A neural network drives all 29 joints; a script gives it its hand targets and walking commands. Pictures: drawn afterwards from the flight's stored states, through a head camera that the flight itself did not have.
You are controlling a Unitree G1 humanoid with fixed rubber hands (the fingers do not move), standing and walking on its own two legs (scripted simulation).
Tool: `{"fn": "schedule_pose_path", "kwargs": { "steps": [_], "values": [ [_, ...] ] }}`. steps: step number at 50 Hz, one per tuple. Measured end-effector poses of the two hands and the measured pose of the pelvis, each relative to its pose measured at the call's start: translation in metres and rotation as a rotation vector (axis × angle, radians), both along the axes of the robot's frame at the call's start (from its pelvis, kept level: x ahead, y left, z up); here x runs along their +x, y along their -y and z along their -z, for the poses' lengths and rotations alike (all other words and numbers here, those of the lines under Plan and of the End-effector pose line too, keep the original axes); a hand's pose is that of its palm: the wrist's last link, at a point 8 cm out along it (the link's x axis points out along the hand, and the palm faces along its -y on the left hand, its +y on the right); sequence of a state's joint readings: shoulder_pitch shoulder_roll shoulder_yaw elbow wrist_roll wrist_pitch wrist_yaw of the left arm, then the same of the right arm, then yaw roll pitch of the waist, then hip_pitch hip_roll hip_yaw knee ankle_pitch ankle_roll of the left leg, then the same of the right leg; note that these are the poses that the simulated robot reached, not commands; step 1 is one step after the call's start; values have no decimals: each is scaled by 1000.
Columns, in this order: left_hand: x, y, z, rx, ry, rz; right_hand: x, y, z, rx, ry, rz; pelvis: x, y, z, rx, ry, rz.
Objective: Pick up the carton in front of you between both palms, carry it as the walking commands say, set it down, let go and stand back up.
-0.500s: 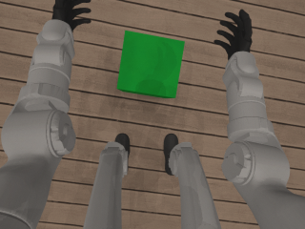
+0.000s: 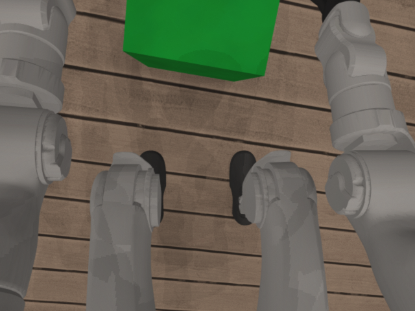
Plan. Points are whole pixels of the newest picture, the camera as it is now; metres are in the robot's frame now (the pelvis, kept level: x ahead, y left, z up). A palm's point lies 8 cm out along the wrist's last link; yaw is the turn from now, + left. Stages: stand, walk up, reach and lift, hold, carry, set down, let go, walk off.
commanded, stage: reach and lift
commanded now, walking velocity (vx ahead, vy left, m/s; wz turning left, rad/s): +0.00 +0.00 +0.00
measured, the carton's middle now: (201, 14) +0.55 +0.01 -0.29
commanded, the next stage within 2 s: none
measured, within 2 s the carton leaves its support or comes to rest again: leaves its support in 0.98 s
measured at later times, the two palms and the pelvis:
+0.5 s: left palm out of the picture +0.57 +0.20 -0.22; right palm (311, 5) +0.55 -0.16 -0.20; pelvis +0.01 +0.01 -0.05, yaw -1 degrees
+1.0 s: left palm out of the picture +0.57 +0.16 -0.22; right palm (303, 4) +0.55 -0.14 -0.21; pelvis +0.01 +0.00 -0.05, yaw -1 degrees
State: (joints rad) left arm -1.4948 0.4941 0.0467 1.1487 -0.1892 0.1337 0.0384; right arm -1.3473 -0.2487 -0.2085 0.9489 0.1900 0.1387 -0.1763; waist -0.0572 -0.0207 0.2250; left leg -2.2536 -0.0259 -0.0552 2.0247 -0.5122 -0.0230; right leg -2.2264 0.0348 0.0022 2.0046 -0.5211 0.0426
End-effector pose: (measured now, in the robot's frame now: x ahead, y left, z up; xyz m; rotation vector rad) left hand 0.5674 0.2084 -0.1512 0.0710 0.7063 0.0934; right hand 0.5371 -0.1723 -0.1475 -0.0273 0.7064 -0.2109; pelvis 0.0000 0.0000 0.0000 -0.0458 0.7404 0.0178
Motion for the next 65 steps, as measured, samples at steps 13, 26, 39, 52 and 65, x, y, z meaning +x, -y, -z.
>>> {"fn": "schedule_pose_path", "kwargs": {
  "steps": [13, 26, 39, 52, 65],
  "values": [
    [-5, 19, 83, -3, -48, 31, -11, 2, 78, -1, -64, 0, 3, -5, 41, -8, 103, 11],
    [5, 12, 64, -8, -11, 33, 10, -17, 58, 8, -26, -19, 8, -8, 45, -14, 97, 6],
    [4, 48, 65, -14, -22, 85, 4, -31, 66, 35, -17, -23, 0, -8, 41, -14, 102, 9],
    [-2, 47, 62, -26, -39, 77, 17, -30, 50, 37, -27, -25, 7, -3, 54, 5, 111, 21],
    [-38, 29, -45, -47, -7, -15, -18, -52, -46, 73, 31, 4, 4, 5, 15, 8, 53, -25]
  ]
}}
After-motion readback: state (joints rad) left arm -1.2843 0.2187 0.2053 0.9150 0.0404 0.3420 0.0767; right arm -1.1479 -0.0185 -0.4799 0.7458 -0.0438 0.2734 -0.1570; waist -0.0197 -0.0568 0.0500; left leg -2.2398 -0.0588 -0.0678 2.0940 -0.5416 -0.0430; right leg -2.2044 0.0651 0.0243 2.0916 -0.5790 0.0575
